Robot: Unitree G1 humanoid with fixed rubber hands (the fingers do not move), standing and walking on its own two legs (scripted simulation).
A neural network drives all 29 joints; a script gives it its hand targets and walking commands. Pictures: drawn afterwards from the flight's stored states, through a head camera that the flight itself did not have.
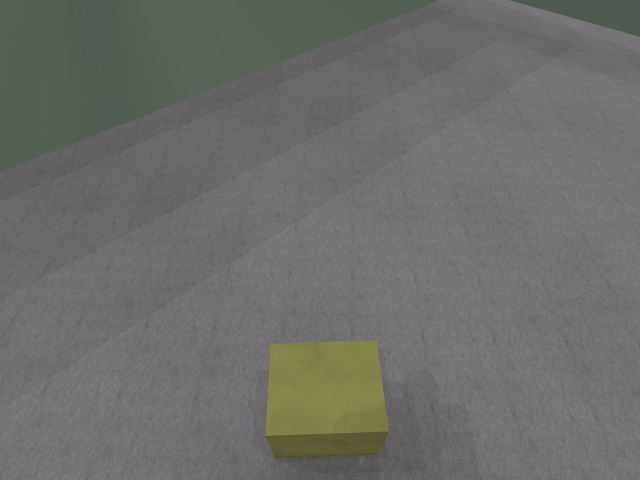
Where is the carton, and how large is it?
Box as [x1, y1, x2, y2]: [265, 341, 388, 457]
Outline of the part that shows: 376,341 271,344 265,435 274,457 378,454 388,432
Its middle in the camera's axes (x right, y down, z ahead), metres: +0.01 +0.45 +1.10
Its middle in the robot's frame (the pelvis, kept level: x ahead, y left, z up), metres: +0.44 +0.01 -0.65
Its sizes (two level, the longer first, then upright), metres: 0.299 0.239 0.237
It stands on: the floor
